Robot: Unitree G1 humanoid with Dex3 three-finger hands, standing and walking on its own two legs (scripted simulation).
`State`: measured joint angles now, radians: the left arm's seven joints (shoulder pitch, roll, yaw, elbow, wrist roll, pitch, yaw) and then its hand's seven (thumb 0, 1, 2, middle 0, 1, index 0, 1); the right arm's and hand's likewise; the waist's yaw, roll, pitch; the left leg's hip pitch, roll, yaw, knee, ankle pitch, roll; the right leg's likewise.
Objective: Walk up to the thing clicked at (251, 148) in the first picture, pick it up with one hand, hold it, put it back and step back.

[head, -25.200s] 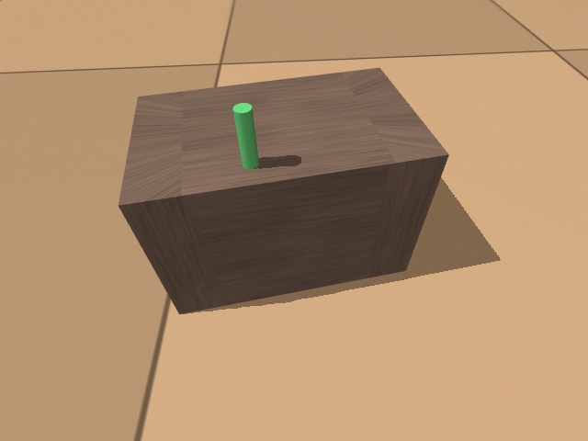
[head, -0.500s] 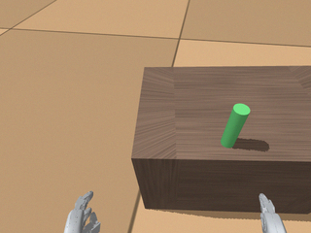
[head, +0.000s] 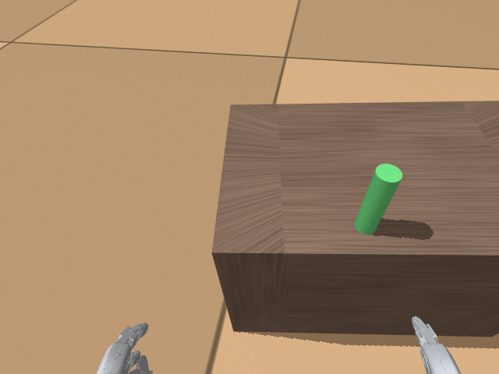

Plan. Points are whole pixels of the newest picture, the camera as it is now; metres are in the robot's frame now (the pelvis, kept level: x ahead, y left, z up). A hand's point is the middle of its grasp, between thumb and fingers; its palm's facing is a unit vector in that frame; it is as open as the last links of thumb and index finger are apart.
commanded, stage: home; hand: right
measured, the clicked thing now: (375, 202) +0.46 -0.22 -0.04
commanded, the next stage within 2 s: stand in 0.20 s
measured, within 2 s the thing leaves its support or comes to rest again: neither
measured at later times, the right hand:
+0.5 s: hand out of the picture +0.08 -0.26 -0.12, palm faces -0.04 +0.94 -0.34, open 15.4 cm
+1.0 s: hand out of the picture +0.05 -0.25 -0.11, palm faces -0.05 +0.94 -0.33, open 7.5 cm
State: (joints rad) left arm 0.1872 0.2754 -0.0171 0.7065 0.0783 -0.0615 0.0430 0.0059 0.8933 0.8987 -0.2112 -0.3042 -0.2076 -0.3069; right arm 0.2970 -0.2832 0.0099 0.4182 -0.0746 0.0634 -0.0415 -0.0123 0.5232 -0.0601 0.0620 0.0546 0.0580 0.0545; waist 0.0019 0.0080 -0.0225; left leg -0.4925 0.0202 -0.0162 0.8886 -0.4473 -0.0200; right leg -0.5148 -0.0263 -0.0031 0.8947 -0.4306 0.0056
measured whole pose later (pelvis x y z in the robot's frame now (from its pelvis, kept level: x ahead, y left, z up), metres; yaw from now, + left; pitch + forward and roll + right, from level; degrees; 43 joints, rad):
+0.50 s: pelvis +0.01 -0.02 +0.04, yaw +1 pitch -3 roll +0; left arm 0.17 0.31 0.01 1.05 0.02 -0.01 0.00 0.00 0.90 0.90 -0.21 -0.30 -0.20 -0.30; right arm 0.21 -0.33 0.00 1.01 -0.03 -0.01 -0.02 -0.01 0.27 -0.31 0.15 0.20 0.15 0.20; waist 0.00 0.01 0.04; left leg -0.21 0.05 -0.05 0.54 -0.29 -0.05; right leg -0.22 0.00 -0.04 0.56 -0.28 -0.02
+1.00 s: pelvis +0.00 +0.00 +0.05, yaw +1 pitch -3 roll +0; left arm 0.12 0.34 0.02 1.17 0.01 -0.01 -0.01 0.00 0.90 0.90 -0.21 -0.30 -0.20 -0.30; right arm 0.16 -0.33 0.00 1.14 -0.02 -0.01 -0.01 0.00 -0.88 -0.89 0.20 0.30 0.20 0.30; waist 0.01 0.00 0.06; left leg -0.13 0.03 -0.03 0.38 -0.20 -0.03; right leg -0.13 -0.01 -0.03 0.36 -0.17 0.01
